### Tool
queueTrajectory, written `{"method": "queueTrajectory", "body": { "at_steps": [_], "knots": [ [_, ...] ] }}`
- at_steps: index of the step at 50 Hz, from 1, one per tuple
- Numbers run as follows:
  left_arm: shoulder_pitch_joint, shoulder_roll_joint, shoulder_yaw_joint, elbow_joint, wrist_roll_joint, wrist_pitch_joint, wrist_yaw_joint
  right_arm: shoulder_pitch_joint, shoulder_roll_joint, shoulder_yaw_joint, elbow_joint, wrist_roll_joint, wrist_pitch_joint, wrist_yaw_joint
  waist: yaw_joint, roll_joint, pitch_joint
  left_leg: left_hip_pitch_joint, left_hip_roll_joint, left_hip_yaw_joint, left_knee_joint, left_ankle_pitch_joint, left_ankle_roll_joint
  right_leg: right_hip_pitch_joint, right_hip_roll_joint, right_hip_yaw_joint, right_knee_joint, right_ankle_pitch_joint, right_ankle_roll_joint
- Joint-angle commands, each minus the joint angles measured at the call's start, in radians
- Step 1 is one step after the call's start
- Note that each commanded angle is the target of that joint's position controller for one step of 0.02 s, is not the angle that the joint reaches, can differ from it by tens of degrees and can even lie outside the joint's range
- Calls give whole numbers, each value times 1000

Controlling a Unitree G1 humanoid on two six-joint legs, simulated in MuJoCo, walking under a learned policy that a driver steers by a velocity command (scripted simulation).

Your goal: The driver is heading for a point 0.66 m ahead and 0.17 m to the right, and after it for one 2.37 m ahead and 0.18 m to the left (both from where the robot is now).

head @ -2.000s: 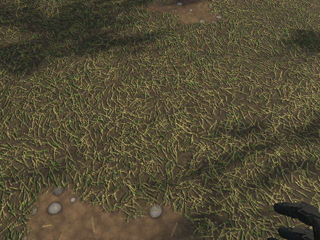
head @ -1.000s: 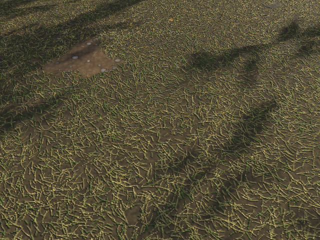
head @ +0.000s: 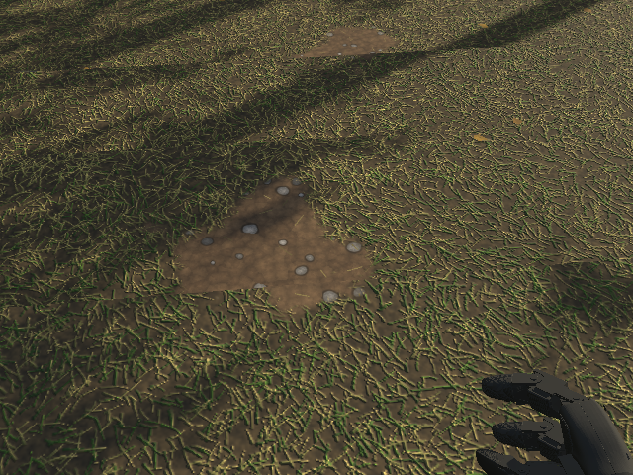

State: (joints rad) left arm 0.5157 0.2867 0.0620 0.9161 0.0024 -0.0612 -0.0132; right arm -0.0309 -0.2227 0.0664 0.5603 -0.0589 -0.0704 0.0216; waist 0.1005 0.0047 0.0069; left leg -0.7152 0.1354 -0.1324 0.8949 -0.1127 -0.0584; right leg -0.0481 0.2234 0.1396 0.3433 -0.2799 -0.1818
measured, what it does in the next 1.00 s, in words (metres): walks ahead, turning right: left foot, then right foot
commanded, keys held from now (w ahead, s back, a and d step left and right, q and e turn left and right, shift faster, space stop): w+e+shift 0.54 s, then w+q+shift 0.46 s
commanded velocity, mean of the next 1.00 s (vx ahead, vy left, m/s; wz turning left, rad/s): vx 1.00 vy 0.00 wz -0.45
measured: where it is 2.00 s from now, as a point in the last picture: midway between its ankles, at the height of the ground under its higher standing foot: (520, 171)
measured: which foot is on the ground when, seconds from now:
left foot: up 0.00-0.14, down 0.16-0.60, up 0.62-0.96, down 0.98-1.00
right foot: down 0.00-0.14, up 0.16-0.58, down 0.60-0.98, up 1.00-1.00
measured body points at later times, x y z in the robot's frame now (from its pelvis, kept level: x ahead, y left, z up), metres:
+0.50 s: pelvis +0.44 +0.02 -0.02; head +0.47 +0.00 +0.43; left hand +0.80 +0.09 -0.05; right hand +0.24 -0.20 -0.13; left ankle +0.33 +0.20 -0.73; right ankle +0.57 -0.14 -0.68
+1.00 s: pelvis +0.86 -0.21 -0.03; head +0.87 -0.21 +0.42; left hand +0.99 +0.04 -0.16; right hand +0.86 -0.51 -0.13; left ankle +1.02 -0.21 -0.72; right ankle +0.65 -0.14 -0.71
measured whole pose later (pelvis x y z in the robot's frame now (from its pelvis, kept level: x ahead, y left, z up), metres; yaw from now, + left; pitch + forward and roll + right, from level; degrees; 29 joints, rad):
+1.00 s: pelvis +0.86 -0.21 -0.03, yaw -25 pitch -1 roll -2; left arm 0.40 0.29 0.04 0.89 0.00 -0.13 0.03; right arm 0.19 -0.30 -0.04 0.79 -0.03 -0.05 0.06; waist 0.00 0.02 0.05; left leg -0.59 -0.01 0.09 0.74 0.20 0.16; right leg 0.14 0.08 -0.25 0.54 -0.49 -0.05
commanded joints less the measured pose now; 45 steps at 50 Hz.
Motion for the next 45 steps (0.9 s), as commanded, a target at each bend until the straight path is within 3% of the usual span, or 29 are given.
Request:
{"method": "queueTrajectory", "body": {
  "at_steps": [1, 4, 6, 7, 8, 9, 10, 11, 12, 14, 16, 20, 23, 24, 26, 28, 29, 30, 31, 32, 33, 34, 35, 36, 39, 41, 42, 43, 45],
  "knots": [
    [-37, 172, 49, -78, -14, -26, -5, -99, -82, -21, -71, 26, 0, 1, 7, -22, 87, 259, -90, 147, -228, 210, -3, -286, -193, 248, -176, 382, -69],
    [-35, 193, 62, -80, -8, -19, 2, -94, -114, -34, -78, 28, -11, -9, 11, -59, 28, 324, -137, 131, -376, 177, 21, -112, -218, 267, -54, 589, -27],
    [-75, 241, 72, -92, 1, -25, 3, 88, -199, -74, -29, 31, -22, -29, -88, -61, -115, 557, -179, 117, -404, 40, 47, -56, -216, 265, 195, 808, 18],
    [-144, 260, 76, -109, 1, -32, -2, 293, -244, -99, 20, 30, -29, -42, -215, -58, -212, 793, -129, 81, -390, -11, 66, -156, -185, 247, 420, 741, 38],
    [-190, 167, 51, -144, 2, -47, -1, 544, -327, -137, 64, 8, -31, -65, -313, 35, -352, 1041, 71, -91, -370, -346, 97, -309, -141, 166, 737, 422, 38],
    [-94, 13, 8, -199, -44, -44, 2, 513, -390, -151, 66, -32, -24, -61, -202, 334, -454, 1224, 363, -630, -549, -593, 184, -617, -55, 47, 1010, -255, 69],
    [-123, 88, 2, -202, -21, -25, 10, 414, -339, -161, 62, -9, -11, -53, -178, 315, -380, 1126, 337, -752, -622, -745, 214, -742, -152, -4, 1086, -144, 53],
    [-217, 133, 13, -193, 3, -10, 7, 335, -224, -138, 51, 2, -6, -48, -187, 167, -222, 981, 272, -543, -618, -669, 194, -767, -208, -36, 1058, -42, 58],
    [-264, 130, 14, -198, 17, 0, -6, 323, -175, -127, 72, 3, -4, -42, -178, 64, -128, 862, 226, -375, -616, -461, 180, -749, -238, -52, 1018, 0, 67],
    [-311, 82, 6, -231, 34, 25, -36, 379, -143, -116, 136, 5, -13, -41, -149, 73, -45, 735, 171, -169, -640, -228, 153, -733, -285, -56, 993, 0, 81],
    [-358, 34, -12, -278, 32, 50, -50, 415, -109, -110, 187, 29, -33, -26, -120, 96, -4, 696, 166, -52, -665, -71, 134, -776, -318, -65, 989, 11, 83],
    [-472, 43, -32, -370, 30, 62, -70, 359, -138, -113, 207, 32, -59, -20, -65, 91, 70, 575, 119, 213, -746, 176, 105, -749, -322, -117, 846, 197, 89],
    [-577, 49, -46, -399, 29, 63, -92, 407, -183, -120, 240, 30, -61, -25, -85, 36, 140, 581, 73, 359, -793, 326, 82, -650, -288, -241, 585, 284, 54],
    [-597, 48, -48, -395, 28, 60, -96, 434, -196, -123, 250, 28, -57, -29, -93, 25, 144, 619, 57, 402, -771, 520, 69, -599, -251, -292, 522, 278, 31],
    [-565, 66, -42, -380, 27, 55, -88, 482, -256, -136, 253, 28, -43, -41, -64, 71, 88, 720, 81, 422, -636, 993, 54, -482, -175, -352, 468, 222, -2],
    [-351, 110, -22, -316, 37, 49, -68, 470, -313, -148, 246, 25, -14, -56, 58, 114, -34, 708, 132, 397, -332, 1212, 67, -208, -115, -313, 433, 120, -40],
    [-120, 149, 3, -239, 41, 46, -49, 433, -315, -144, 232, 19, -4, -57, 155, 117, -120, 594, 145, 367, -87, 1139, 94, 66, -115, -222, 357, 108, -77],
    [-31, 200, 34, -178, 39, 50, -23, 428, -281, -141, 235, 16, 4, -45, 166, 23, -143, 393, 37, 372, 286, 483, 95, 283, -177, -90, 254, 67, -102],
    [-150, 300, 47, -213, 48, 56, -2, 517, -127, -104, 173, 23, 0, -33, -21, -232, -191, 86, -74, 324, 649, -429, 78, 431, -438, 291, 252, 112, -114],
    [-117, 305, 57, -257, 37, 58, 7, 487, -201, -110, 111, 57, -10, -37, 31, -166, -396, -30, -113, 110, 755, -340, 84, 518, -570, 583, 61, 30, -216],
    [-127, 254, 52, -229, 35, 47, 18, 390, -226, -114, 112, 64, -16, -41, 30, -35, -247, -92, -80, 88, 721, -245, 87, 384, -551, 523, -25, -38, -183],
    [-150, 203, 38, -201, 36, 30, 25, 384, -204, -106, 127, 65, -15, -36, -20, 27, -71, -77, -47, 90, 646, -213, 90, 177, -534, 401, -66, -24, -160],
    [-188, 162, 26, -191, 39, 5, 25, 379, -182, -102, 150, 48, -3, -27, -64, 93, -19, 2, -15, 58, 560, -194, 92, 24, -499, 314, -88, -4, -123],
    [-217, 128, 13, -181, 36, -15, 28, 430, -162, -100, 186, 39, 19, -14, -111, 93, 20, 83, 3, 36, 491, -171, 90, -92, -460, 205, -123, 13, -86],
    [-194, 78, -3, -136, 17, -63, 12, 395, -125, -103, 199, 39, 62, 10, -141, 14, 108, 97, 23, 23, 312, -94, 85, -219, -398, 19, -192, 140, -6],
    [-201, 83, -4, -131, 8, -77, -1, 259, -101, -98, 148, 56, 60, 24, -121, -23, 158, 86, -3, 76, 88, 66, 109, -247, -336, -145, -236, 334, 64],
    [-208, 75, -8, -124, 4, -84, 1, 200, -97, -95, 135, 48, 52, 34, -111, -8, 171, 144, -38, 141, -11, 159, 117, -263, -290, -232, -220, 505, 91],
    [-185, 91, -6, -115, 1, -90, 4, 176, -75, -88, 133, 41, 46, 43, -102, -29, 132, 207, -63, 199, -47, 231, 130, -250, -296, -267, -223, 593, 97],
    [-201, 98, -7, -120, 10, -111, 10, 248, -91, -105, 175, 52, 28, 56, -131, -21, 56, 349, -105, 250, -121, 543, 178, -220, -275, -344, -164, 661, 121]
  ]
}}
